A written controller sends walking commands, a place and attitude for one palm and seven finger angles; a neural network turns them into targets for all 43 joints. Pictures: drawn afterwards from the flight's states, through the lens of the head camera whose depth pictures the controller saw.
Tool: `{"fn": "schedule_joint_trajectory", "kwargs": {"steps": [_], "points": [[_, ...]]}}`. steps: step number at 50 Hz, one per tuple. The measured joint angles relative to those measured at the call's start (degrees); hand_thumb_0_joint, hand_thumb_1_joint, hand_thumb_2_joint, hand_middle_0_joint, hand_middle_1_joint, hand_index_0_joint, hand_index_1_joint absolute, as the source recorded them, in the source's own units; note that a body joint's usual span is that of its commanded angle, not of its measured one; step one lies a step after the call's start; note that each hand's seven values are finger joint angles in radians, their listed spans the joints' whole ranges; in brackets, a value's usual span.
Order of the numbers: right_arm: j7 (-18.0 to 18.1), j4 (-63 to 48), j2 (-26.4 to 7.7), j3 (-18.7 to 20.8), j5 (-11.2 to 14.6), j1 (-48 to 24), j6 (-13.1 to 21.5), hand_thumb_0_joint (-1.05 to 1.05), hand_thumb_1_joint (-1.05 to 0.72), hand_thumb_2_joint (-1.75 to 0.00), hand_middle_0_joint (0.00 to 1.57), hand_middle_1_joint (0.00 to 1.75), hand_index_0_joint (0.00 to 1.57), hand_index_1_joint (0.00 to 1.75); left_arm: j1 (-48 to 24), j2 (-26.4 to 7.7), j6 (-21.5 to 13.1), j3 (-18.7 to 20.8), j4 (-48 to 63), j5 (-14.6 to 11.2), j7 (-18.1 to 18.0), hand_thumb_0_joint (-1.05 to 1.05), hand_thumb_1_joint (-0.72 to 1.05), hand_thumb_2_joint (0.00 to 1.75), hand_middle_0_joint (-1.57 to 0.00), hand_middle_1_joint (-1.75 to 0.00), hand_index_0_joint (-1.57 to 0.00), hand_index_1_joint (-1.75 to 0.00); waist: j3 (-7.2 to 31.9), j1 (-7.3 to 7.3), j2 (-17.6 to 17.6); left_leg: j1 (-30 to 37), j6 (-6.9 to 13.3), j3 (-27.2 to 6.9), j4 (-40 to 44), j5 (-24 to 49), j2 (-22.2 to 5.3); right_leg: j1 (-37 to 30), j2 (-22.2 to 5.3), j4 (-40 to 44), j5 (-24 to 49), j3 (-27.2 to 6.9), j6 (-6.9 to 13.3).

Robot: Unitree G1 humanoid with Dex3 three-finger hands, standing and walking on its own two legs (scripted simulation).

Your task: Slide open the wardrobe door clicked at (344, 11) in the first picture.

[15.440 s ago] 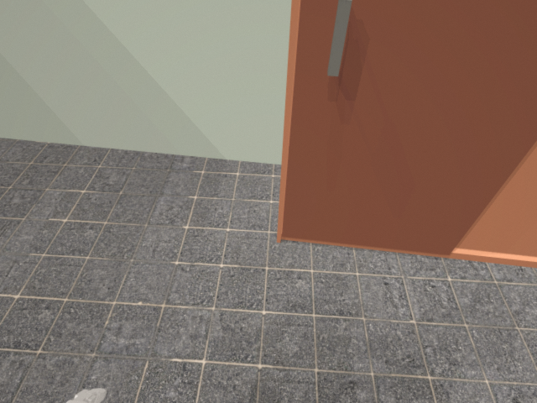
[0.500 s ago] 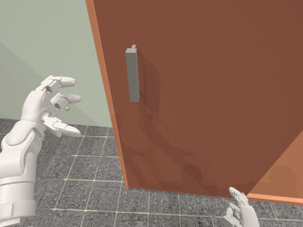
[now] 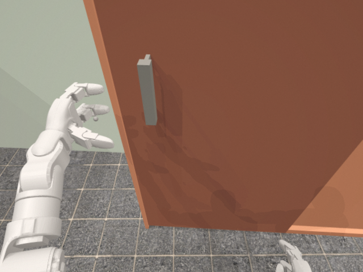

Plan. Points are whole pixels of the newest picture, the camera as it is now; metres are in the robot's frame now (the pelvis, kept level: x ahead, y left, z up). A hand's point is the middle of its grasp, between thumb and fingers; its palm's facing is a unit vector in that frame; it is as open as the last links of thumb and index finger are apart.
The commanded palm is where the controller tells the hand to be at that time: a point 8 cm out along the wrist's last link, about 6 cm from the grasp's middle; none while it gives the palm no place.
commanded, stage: move the hooked fingers beside the handle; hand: left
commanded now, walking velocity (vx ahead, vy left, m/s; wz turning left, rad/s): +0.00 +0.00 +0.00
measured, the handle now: (149, 90) +0.50 +0.12 +0.17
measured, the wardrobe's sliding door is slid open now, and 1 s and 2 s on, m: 0.00 0.00 0.00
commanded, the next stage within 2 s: feel for the door with the fingertips in 1.60 s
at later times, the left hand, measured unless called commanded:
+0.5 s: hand (116, 103) +0.42 +0.19 +0.18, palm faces +0.07 -1.00 -0.01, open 14.0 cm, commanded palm +0.40 +0.23 +0.18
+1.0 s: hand (114, 102) +0.43 +0.19 +0.18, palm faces +0.08 -1.00 -0.01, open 14.0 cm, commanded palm +0.41 +0.23 +0.17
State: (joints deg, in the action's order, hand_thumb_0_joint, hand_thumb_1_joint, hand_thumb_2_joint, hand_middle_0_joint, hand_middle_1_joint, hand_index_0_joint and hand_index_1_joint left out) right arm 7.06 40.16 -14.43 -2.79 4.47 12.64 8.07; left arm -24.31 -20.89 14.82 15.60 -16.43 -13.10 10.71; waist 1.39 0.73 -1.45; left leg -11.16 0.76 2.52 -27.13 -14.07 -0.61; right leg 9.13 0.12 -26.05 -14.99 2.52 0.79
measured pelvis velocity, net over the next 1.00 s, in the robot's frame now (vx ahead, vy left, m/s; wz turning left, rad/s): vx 0.01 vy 0.00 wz -0.02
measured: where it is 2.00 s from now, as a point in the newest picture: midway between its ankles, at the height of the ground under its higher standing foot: outside the picture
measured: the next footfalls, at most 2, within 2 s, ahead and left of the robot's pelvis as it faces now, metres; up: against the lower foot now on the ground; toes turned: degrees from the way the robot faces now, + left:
none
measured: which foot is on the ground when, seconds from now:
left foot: down 0.00-1.00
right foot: down 0.00-1.00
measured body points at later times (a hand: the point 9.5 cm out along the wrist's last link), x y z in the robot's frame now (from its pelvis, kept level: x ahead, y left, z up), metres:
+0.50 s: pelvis +0.01 -0.01 +0.00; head +0.00 -0.02 +0.45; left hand +0.42 +0.24 +0.18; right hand +0.12 -0.28 -0.11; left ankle +0.01 +0.11 -0.74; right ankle -0.01 -0.11 -0.74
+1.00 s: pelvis +0.01 +0.00 +0.00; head +0.01 -0.01 +0.45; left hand +0.42 +0.25 +0.18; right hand +0.08 -0.27 -0.11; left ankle +0.01 +0.11 -0.74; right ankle -0.01 -0.11 -0.74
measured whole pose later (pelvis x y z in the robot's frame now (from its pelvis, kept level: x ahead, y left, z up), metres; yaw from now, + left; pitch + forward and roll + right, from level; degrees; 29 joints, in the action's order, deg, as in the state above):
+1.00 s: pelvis +0.01 +0.00 +0.00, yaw -1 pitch +2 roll -1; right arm 5.4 41.5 -14.8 -0.4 4.1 19.2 5.3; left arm -37.6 -22.1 4.6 17.0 -37.6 -9.8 8.3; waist 2.6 -2.4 -1.1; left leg -16.1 0.5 3.2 -29.3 -15.2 -1.8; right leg 14.1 1.2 -27.4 -15.4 1.7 1.2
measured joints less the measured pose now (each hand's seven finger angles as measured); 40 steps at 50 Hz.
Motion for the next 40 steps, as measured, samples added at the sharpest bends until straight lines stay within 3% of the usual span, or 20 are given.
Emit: {"fn": "schedule_joint_trajectory", "kwargs": {"steps": [10,18,26,34,40], "points": [[-0.13,0.57,-0.20,0.49,0.19,0.47,-1.60,0.01,-0.90,-0.90,0.20,0.30,0.20,0.30,-3.39,0.09,0.55,-0.43,-5.74,0.92,-1.26,-0.01,-0.50,0.30,-0.30,-1.20,-0.30,-1.20,0.18,-0.59,0.00,-0.66,-0.47,-0.32,-0.45,-0.49,-0.44,0.65,0.44,-0.57,-0.67,0.29,0.46],[-0.23,1.07,-0.20,0.86,-0.21,0.94,-1.57,0.01,-0.90,-0.90,0.20,0.30,0.20,0.30,-8.88,-0.29,-3.37,-0.40,-10.69,1.48,-1.60,-0.01,-0.50,0.30,-0.30,-1.20,-0.30,-1.20,-0.12,-1.35,0.26,-2.22,-0.84,-0.44,-0.69,-0.37,-0.85,2.24,0.85,-0.81,-0.57,0.39,0.87],[-0.79,0.98,-0.72,1.38,-0.13,2.69,-2.50,0.01,-0.90,-0.90,0.20,0.30,0.20,0.30,-12.97,-1.70,-3.28,0.50,-18.81,2.25,-1.53,-0.01,-0.50,0.30,-0.30,-1.20,-0.30,-1.20,0.87,-2.71,-0.04,-3.69,-0.93,-0.17,-1.13,-0.65,-1.04,3.93,1.01,-1.46,-0.85,0.09,0.94],[-1.13,1.91,-0.70,2.14,-0.44,4.51,-2.23,0.01,-0.90,-0.90,0.20,0.30,0.20,0.30,-15.43,-0.32,-7.58,-0.25,-20.45,3.04,-2.94,-0.01,-0.50,0.30,-0.30,-1.20,-0.30,-1.20,0.45,-3.04,0.31,-4.76,-0.84,-0.23,-1.90,-0.90,-1.16,4.77,1.11,-1.74,-0.83,0.13,0.91],[-1.57,1.89,-0.60,1.91,-0.61,4.83,-2.92,0.01,-0.90,-0.90,0.20,0.30,0.20,0.30,-18.02,-1.39,-7.47,1.38,-25.72,3.85,-3.08,-0.01,-0.50,0.30,-0.30,-1.20,-0.30,-1.20,1.26,-4.11,0.27,-5.44,-0.65,0.36,-1.96,-0.93,-1.18,5.73,1.11,-1.91,-0.67,-0.46,0.74]]}}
